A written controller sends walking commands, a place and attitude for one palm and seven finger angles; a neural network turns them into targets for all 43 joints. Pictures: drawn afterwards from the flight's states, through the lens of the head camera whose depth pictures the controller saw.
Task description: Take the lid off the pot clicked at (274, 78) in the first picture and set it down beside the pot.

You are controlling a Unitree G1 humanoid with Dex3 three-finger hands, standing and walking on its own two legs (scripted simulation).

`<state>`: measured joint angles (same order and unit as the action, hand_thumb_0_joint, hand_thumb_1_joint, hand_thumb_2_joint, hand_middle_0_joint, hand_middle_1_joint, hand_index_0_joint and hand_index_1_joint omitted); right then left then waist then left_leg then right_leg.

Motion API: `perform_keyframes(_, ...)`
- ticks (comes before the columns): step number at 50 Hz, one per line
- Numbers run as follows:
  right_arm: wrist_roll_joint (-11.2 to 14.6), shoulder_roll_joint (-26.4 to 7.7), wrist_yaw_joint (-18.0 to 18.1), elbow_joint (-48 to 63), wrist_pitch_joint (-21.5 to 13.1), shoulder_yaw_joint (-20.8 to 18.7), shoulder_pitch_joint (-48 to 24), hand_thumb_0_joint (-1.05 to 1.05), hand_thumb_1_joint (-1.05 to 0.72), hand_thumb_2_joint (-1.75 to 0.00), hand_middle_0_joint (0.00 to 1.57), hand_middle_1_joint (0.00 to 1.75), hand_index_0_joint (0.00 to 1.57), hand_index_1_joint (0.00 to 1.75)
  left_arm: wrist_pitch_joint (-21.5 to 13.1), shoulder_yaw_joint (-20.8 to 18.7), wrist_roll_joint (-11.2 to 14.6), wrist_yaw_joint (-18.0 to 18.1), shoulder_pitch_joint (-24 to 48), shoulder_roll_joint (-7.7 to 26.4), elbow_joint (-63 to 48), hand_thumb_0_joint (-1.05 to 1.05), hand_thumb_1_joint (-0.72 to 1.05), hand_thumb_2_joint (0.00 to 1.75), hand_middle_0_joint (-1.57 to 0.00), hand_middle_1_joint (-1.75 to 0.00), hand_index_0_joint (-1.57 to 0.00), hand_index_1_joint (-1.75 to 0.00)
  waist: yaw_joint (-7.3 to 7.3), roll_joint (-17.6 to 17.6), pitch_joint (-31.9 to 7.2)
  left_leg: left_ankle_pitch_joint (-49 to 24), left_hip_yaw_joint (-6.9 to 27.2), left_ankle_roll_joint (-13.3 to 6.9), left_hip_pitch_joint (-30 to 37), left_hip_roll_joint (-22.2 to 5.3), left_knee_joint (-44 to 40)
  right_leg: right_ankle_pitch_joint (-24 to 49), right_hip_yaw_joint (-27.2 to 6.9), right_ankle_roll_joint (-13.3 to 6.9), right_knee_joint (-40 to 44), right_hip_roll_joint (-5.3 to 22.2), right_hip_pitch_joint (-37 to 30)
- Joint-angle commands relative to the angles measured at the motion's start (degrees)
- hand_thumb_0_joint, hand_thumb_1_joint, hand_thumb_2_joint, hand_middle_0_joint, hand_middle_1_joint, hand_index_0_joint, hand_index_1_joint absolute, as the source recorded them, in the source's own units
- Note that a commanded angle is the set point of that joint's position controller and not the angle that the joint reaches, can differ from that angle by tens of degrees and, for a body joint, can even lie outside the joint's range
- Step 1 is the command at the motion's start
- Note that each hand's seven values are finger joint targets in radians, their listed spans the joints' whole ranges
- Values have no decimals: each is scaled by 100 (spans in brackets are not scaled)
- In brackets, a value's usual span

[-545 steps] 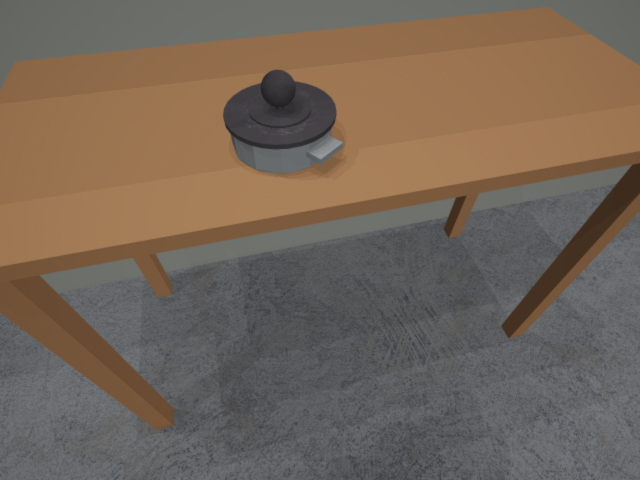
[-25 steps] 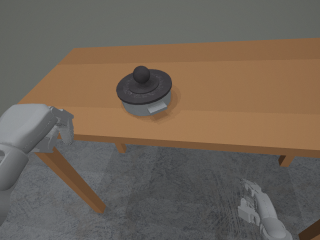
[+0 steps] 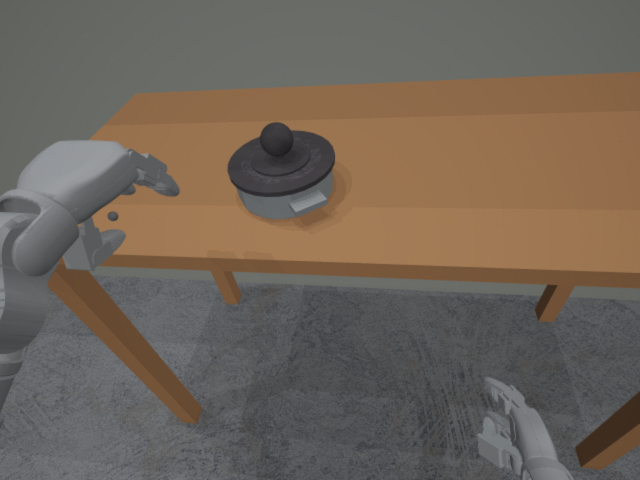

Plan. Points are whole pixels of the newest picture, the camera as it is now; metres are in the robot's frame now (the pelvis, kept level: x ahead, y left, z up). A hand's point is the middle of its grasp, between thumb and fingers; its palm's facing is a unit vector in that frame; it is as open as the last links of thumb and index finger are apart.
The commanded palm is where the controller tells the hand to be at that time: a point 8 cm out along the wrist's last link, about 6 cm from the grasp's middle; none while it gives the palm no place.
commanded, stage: reach forward and open the fingers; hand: left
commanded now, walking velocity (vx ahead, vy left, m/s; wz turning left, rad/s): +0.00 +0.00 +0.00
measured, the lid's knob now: (276, 139) +0.54 +0.14 +0.17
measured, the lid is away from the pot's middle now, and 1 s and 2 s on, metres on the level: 0.00 0.00 0.00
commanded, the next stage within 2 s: move the open hand above the knob in 0.18 s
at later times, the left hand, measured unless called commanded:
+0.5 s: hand (147, 175) +0.34 +0.22 +0.25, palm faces -0.04 +0.03 -1.00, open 10.2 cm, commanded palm +0.31 +0.22 +0.32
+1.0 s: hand (195, 139) +0.41 +0.19 +0.25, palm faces -0.09 -0.01 -1.00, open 10.2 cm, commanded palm +0.38 +0.20 +0.32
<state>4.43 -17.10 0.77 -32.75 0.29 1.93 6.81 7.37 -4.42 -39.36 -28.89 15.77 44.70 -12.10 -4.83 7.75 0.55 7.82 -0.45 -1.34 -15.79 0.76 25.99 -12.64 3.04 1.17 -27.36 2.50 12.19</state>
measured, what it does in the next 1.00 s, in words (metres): stands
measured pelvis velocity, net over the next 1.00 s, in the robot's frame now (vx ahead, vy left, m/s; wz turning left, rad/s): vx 0.03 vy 0.00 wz -0.01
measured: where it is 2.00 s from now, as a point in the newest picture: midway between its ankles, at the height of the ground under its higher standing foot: outside the picture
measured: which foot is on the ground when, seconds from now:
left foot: down 0.00-1.00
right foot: down 0.00-1.00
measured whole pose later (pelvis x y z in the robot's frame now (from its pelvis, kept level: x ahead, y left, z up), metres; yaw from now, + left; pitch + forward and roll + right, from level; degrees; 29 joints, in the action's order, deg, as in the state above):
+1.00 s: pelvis +0.03 +0.00 +0.00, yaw +0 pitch +0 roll +1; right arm 5.1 -16.9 -0.4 -33.1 3.8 2.1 6.8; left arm 15.1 7.6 -45.4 -33.4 42.2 38.3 8.1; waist -1.8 6.6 -0.2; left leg 9.7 -1.0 -1.3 -15.9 1.2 25.8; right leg -15.2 2.4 0.9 -28.6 3.0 13.2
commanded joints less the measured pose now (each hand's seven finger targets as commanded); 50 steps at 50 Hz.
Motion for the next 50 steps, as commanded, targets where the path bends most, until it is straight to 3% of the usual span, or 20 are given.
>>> perform_keyframes(1, -3, -486, 3, 1119, -410, -190, -1130, 0, -90, -90, 20, 30, 20, 30, 9, -1061, -185, 244, 2404, 1756, -737, 0, -44, 174, -87, -8, -87, -8, -33, -120, -1510, 383, 222, -51, 839, 129, -593, -431, 27, -156, 454, -303, 48)
perform_keyframes(5, 22, -503, 21, 1096, -387, -193, -1106, 0, -90, -90, 20, 30, 20, 30, 79, -982, -183, 246, 2282, 1534, -125, 0, -44, 174, -87, -8, -87, -8, 37, -262, -1123, 510, 188, -75, 747, 144, -485, -481, 17, -189, 501, -405, 304)
perform_keyframes(6, 28, -481, -1, 1095, -365, -178, -1120, 0, -90, -90, 20, 30, 20, 30, 72, -857, -226, 212, 2716, 1568, -298, 0, -43, 174, -87, -8, -87, -8, 7, -302, -1390, 594, 193, -46, 722, 114, -618, -550, 35, -161, 444, -300, 133)
perform_keyframes(7, 2, -471, 22, 1075, -323, -171, -1174, 0, -90, -90, 20, 30, 20, 30, 82, -783, -189, 190, 2649, 1460, -78, 0, -43, 174, -87, -8, -87, -8, 14, -500, -1141, 729, 167, -75, 612, 106, -610, -654, 49, -144, 491, -321, 256)
perform_keyframes(11, 24, -473, -12, 1116, -366, -154, -1143, 0, -90, -90, 20, 30, 20, 30, 129, -830, -289, 154, 3085, 1657, -334, 0, -43, 174, -87, -8, -87, -8, -1, -292, -1622, 413, 173, -69, 787, 138, -551, -431, 2, -183, 412, -290, 39)
perform_keyframes(12, 4, -461, 21, 1067, -328, -141, -1207, 0, -90, -90, 20, 30, 20, 30, 154, -715, -270, 136, 3118, 1522, -3, 0, -43, 174, -87, -8, -87, -8, 43, -441, -1244, 566, 135, -88, 644, 129, -543, -577, 32, -161, 465, -310, 233)
perform_keyframes(16, 20, -482, -8, 1065, -312, -132, -1105, 0, -90, -90, 20, 30, 20, 30, 223, -668, -391, 59, 3334, 1551, 129, 0, -43, 174, -87, -8, -87, -8, 42, -451, -1518, 257, 111, -83, 725, 162, -476, -327, 21, -191, 421, -286, 87)
perform_keyframes(20, 57, -486, -4, 1074, -315, -147, -1071, 0, -90, -90, 20, 30, 20, 30, 286, -298, -328, -5, 3304, 1058, 345, 0, -43, 174, -87, -8, -87, -8, 180, -532, -1318, 200, 101, -133, 882, 191, -331, -192, 27, -200, 455, -380, 330)
perform_keyframes(25, 9, -547, 29, 1006, -264, -152, -1020, 0, -90, -90, 20, 30, 20, 30, 361, -711, -469, -26, 3829, 1696, 528, 0, -43, 174, -87, -8, -87, -8, 118, -409, -1695, -209, 50, -161, 902, 258, -214, 218, -74, -228, 406, -324, 0)
perform_keyframes(26, -2, -491, 6, 1000, -240, -127, -1047, 0, -90, -90, 20, 30, 20, 30, 388, -568, -538, -73, 4215, 1676, 493, 0, -43, 174, -87, -8, -87, -8, 85, -505, -1940, -306, 40, -148, 853, 266, -281, 309, -64, -208, 355, -242, -202)
perform_keyframes(29, 19, -493, -2, 969, -160, -140, -1096, 0, -90, -90, 20, 30, 20, 30, 473, -128, -446, -188, 4047, 1137, 913, 0, -43, 174, -87, -8, -87, -8, 158, -645, -1464, -173, 2, -167, 751, 256, -290, 305, 4, -168, 408, -245, 73)
perform_keyframes(31, 48, -507, -38, 1015, -156, -153, -1021, 0, -90, -90, 20, 30, 20, 30, 500, -132, -537, -213, 4238, 1229, 759, 0, -43, 174, -87, -8, -87, -8, 168, -637, -1825, -357, -15, -167, 872, 282, -242, 498, -38, -184, 363, -237, -123)
perform_keyframes(32, 35, -505, -22, 1000, -117, -147, -1079, 0, -90, -90, 20, 30, 20, 30, 522, -63, -510, -240, 4222, 1133, 1002, 0, -43, 174, -87, -8, -87, -8, 213, -847, -1538, -277, -26, -191, 762, 274, -230, 470, -13, -163, 393, -245, 1)
perform_keyframes(34, 41, -506, -3, 987, -92, -144, -1108, 0, -90, -90, 20, 30, 20, 30, 536, 86, -542, -233, 4650, 1090, 893, 0, -43, 174, -87, -8, -87, -8, 240, -590, -1606, -224, -2, -193, 849, 291, -262, 379, -13, -176, 367, -248, 47)
perform_keyframes(36, 38, -508, -23, 999, -130, -163, -964, 0, -90, -90, 20, 30, 20, 30, 530, -213, -633, -187, 4959, 1491, 628, 0, -43, 174, -87, -8, -87, -8, 195, -464, -2134, -557, 40, -187, 1059, 291, -228, 671, -54, -212, 291, -256, -239)
perform_keyframes(39, 28, -520, -23, 897, -61, -163, -975, 0, -90, -90, 20, 30, 20, 30, 637, 27, -621, -210, 4952, 1162, 1217, 0, -43, 174, -87, -8, -87, -8, 237, -575, -1717, -515, 74, -182, 943, 265, -266, 636, 19, -229, 290, -269, -12)
perform_keyframes(41, 40, -501, -65, 968, -63, -175, -912, 0, -90, -90, 20, 30, 20, 30, 657, -9, -682, -215, 4973, 1204, 1041, 0, -43, 174, -87, -8, -87, -8, 212, -648, -2074, -786, 43, -190, 1052, 285, -215, 931, -33, -235, 261, -264, -238)
perform_keyframes(44, 40, -516, -79, 939, 19, -182, -953, 0, -90, -90, 20, 30, 20, 30, 767, 212, -679, -240, 4948, 925, 1387, 0, -43, 174, -87, -8, -87, -8, 244, -741, -1732, -636, 22, -194, 926, 274, -234, 821, 9, -230, 282, -257, -39)
perform_keyframes(46, 52, -487, -113, 1028, 5, -176, -918, 0, -90, -90, 20, 30, 20, 30, 747, 204, -738, -222, 5228, 998, 905, 0, -43, 174, -87, -8, -87, -8, 241, -570, -2237, -946, 24, -192, 1133, 298, -201, 1086, -35, -249, 215, -259, -297)
perform_keyframes(50, 39, -589, -122, 938, 69, -218, -786, 0, -90, -90, 20, 30, 20, 30, 847, 66, -711, -199, 4980, 973, 1463, 0, -43, 174, -87, -8, -87, -8, 291, -711, -1964, -1039, 73, -209, 1128, 272, -136, 1164, 1, -301, 267, -319, -95)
